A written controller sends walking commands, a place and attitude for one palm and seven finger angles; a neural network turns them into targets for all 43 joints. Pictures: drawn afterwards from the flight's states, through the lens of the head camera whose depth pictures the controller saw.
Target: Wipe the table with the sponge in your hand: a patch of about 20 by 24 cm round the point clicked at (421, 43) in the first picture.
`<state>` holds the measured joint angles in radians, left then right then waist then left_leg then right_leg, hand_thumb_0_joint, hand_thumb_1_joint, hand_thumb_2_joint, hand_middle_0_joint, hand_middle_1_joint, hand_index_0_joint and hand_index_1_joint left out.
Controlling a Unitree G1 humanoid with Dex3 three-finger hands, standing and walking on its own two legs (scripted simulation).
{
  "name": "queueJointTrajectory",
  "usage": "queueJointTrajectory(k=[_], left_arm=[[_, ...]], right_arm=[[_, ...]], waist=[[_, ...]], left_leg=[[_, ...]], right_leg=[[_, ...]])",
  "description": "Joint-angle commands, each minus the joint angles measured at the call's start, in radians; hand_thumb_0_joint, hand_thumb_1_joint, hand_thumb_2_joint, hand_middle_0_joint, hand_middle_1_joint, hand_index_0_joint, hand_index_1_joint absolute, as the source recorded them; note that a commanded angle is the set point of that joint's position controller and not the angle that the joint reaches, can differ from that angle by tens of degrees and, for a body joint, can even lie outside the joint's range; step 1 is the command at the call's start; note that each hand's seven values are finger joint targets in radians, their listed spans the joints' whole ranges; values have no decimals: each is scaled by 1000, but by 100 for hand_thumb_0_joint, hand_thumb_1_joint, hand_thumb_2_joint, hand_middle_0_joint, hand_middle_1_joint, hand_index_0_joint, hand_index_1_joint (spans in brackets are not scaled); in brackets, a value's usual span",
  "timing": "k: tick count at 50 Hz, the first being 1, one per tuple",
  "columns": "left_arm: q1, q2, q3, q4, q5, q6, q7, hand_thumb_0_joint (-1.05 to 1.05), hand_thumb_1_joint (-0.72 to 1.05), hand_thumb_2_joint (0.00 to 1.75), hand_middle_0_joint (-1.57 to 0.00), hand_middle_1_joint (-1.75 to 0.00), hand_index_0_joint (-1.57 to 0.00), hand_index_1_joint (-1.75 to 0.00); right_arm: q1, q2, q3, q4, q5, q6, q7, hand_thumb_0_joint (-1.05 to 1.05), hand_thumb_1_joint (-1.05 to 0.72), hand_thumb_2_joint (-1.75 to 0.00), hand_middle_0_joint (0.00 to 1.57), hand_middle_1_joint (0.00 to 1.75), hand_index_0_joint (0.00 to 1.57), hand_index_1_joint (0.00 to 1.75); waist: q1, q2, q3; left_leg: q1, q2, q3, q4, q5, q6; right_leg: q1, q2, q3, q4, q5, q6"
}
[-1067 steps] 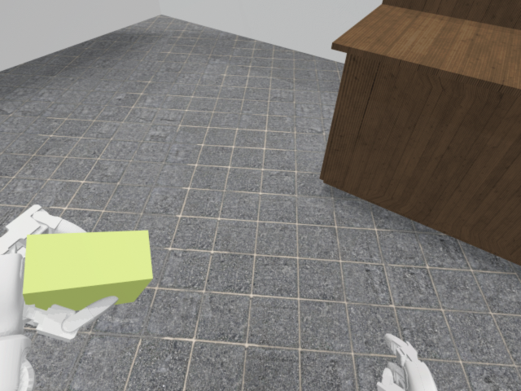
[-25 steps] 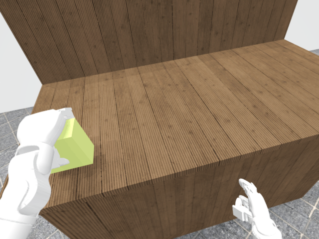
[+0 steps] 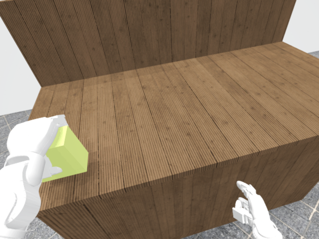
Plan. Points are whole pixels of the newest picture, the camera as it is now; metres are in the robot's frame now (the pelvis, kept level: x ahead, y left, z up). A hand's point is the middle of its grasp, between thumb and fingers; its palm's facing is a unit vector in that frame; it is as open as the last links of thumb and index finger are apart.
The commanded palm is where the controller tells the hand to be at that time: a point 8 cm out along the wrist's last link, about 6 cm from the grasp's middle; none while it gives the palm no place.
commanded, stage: move the sponge above the wiping area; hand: left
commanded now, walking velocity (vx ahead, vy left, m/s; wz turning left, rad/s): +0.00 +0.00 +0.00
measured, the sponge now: (58, 159) +0.23 +0.30 +0.11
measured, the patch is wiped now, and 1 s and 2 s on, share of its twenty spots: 0.00 0.00 0.00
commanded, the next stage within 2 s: lower the sponge onto the table in 0.98 s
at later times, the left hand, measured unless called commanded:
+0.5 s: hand (54, 142) +0.24 +0.29 +0.17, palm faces +0.17 -0.09 -0.98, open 10.1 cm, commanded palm +0.19 +0.28 +0.24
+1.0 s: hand (61, 138) +0.25 +0.28 +0.17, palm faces +0.17 -0.09 -0.98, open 10.1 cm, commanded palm +0.20 +0.28 +0.25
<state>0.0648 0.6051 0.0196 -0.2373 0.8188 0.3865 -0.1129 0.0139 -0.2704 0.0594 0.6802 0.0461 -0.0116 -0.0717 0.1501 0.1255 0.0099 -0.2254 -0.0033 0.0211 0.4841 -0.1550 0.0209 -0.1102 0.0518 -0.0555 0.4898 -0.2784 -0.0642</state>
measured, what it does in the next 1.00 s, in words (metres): stands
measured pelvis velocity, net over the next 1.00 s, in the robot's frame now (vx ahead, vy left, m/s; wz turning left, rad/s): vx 0.00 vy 0.00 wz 0.00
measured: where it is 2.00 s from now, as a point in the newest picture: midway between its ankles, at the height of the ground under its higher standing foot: outside the picture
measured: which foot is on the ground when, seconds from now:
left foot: down 0.00-1.00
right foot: down 0.00-1.00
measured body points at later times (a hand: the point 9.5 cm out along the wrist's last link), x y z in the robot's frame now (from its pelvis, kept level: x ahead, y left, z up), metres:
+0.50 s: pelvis -0.01 +0.01 +0.00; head -0.04 -0.04 +0.45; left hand +0.22 +0.29 +0.22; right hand +0.26 -0.18 -0.07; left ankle +0.07 +0.11 -0.74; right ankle +0.00 -0.08 -0.74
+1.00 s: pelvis +0.00 +0.00 +0.00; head -0.03 -0.04 +0.45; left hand +0.23 +0.28 +0.22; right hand +0.26 -0.18 -0.07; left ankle +0.07 +0.11 -0.74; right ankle +0.00 -0.08 -0.74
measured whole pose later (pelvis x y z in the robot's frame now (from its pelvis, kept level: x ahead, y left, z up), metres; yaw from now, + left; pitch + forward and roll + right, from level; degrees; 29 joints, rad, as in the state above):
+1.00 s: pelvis +0.00 +0.00 +0.00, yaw +0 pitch -6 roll +0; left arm -0.04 0.57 -0.05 -0.25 0.82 0.43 -0.12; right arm 0.01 -0.26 0.06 0.69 0.06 -0.02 -0.08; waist 0.15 0.13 0.01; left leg -0.22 -0.01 0.02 0.46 -0.13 0.02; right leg -0.12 0.04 -0.05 0.48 -0.27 -0.06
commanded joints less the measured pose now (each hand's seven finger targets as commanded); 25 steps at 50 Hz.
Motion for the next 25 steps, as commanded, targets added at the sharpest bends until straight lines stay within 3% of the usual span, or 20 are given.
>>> queueJointTrajectory(k=[1,2,3,5,7,8,9,10,12,13,15,17,18,19,20,22,23,24,25], left_arm=[[-313,237,149,-171,31,-14,43,0,10,130,-120,-160,-120,-160],[-300,238,150,-205,29,-22,43,0,10,130,-120,-160,-120,-160],[-321,288,187,-246,29,-25,46,0,10,130,-120,-160,-120,-160],[-302,225,137,-236,34,-28,46,0,10,130,-120,-160,-120,-160],[-307,260,166,-209,38,-22,48,0,10,130,-120,-160,-120,-160],[-368,299,191,-241,42,-19,54,0,10,130,-120,-160,-120,-160],[-348,249,153,-203,43,-12,54,0,10,130,-120,-160,-120,-160],[-362,242,145,-190,47,-12,58,0,10,130,-120,-160,-120,-160],[-349,245,151,-201,38,-11,60,0,10,130,-120,-160,-120,-160],[-386,293,187,-225,42,-6,64,0,10,130,-120,-160,-120,-160],[-377,209,117,-197,35,0,60,0,10,130,-120,-160,-120,-160],[-364,223,130,-190,33,2,57,0,10,130,-120,-160,-120,-160],[-400,251,147,-220,39,5,58,0,10,130,-120,-160,-120,-160],[-372,198,108,-203,33,11,53,0,10,130,-120,-160,-120,-160],[-391,196,102,-188,36,12,55,0,10,130,-120,-160,-120,-160],[-356,212,122,-199,33,13,53,0,10,130,-120,-160,-120,-160],[-394,264,161,-227,39,16,56,0,10,130,-120,-160,-120,-160],[-376,217,128,-207,38,22,55,0,10,130,-120,-160,-120,-160],[-373,208,121,-210,37,21,57,0,10,130,-120,-160,-120,-160]], right_arm=[[-255,-71,-27,-182,-2,-61,-4,0,-90,-90,20,30,20,30],[-262,-63,-29,-190,1,-64,-3,0,-90,-90,20,30,20,30],[-294,-63,-26,-198,7,-78,-8,0,-90,-90,20,30,20,30],[-268,-58,-25,-191,0,-77,-4,0,-90,-90,20,30,20,30],[-265,-65,-28,-180,-1,-66,-6,0,-90,-90,20,30,20,30],[-299,-64,-23,-188,7,-75,-10,0,-90,-90,20,30,20,30],[-281,-63,-24,-185,-3,-72,-11,0,-90,-90,20,30,20,30],[-271,-60,-25,-176,2,-72,-10,0,-90,-90,20,30,20,30],[-279,-61,-28,-180,2,-68,-8,0,-90,-90,20,30,20,30],[-305,-61,-23,-185,9,-77,-11,0,-90,-90,20,30,20,30],[-289,-54,-21,-180,7,-74,-9,0,-90,-90,20,30,20,30],[-283,-61,-24,-178,6,-69,-9,0,-90,-90,20,30,20,30],[-306,-58,-19,-188,12,-79,-12,0,-90,-90,20,30,20,30],[-296,-56,-20,-190,5,-75,-13,0,-90,-90,20,30,20,30],[-284,-56,-19,-178,9,-75,-10,0,-90,-90,20,30,20,30],[-286,-61,-23,-184,7,-69,-8,0,-90,-90,20,30,20,30],[-305,-62,-19,-191,12,-76,-11,0,-90,-90,20,30,20,30],[-292,-60,-18,-190,5,-71,-10,0,-90,-90,20,30,20,30],[-287,-57,-19,-186,9,-71,-6,0,-90,-90,20,30,20,30]], waist=[[-6,-45,-144],[1,-43,-162],[6,-14,-166],[2,-22,-173],[4,-37,-157],[6,4,-151],[13,-7,-166],[3,-32,-164],[15,-20,-167],[16,5,-168],[6,-20,-161],[11,-26,-163],[12,-7,-169],[15,-16,-177],[3,-32,-171],[15,-47,-175],[16,-10,-176],[18,-20,-195],[12,-31,-187]], left_leg=[[134,-29,-91,-45,60,3],[144,-29,-90,-42,57,5],[148,-29,-99,-39,43,2],[150,-30,-95,-41,68,1],[138,-30,-98,-56,46,1],[138,-27,-107,-58,22,-3],[133,-30,-102,-60,30,-1],[141,-28,-101,-67,26,-3],[140,-29,-104,-73,22,-2],[138,-26,-110,-76,7,-6],[137,-28,-104,-81,5,-7],[135,-26,-107,-90,-6,-5],[136,-24,-112,-90,-21,-8],[138,-25,-106,-89,-10,-5],[137,-23,-109,-94,-16,-9],[134,-23,-106,-92,-4,-5],[132,-21,-113,-92,-13,-8],[133,-24,-106,-88,6,-7],[137,-22,-106,-89,18,-8]], right_leg=[[-113,-52,148,-147,74,-13],[-111,-58,158,-147,63,-10],[-105,-54,206,-145,40,-26],[-103,-57,164,-138,66,-17],[-107,-50,155,-146,42,-13],[-108,-49,202,-142,18,-31],[-95,-49,161,-138,24,-27],[-109,-48,154,-143,17,-18],[-99,-48,150,-143,23,-18],[-94,-45,193,-137,8,-34],[-105,-47,148,-142,4,-18],[-101,-43,139,-143,6,-16],[-98,-42,178,-134,-3,-29],[-94,-43,146,-135,7,-24],[-105,-43,139,-137,1,-17],[-93,-43,140,-138,13,-16],[-88,-41,182,-129,10,-31],[-79,-42,147,-127,24,-27],[-87,-42,141,-128,30,-21]])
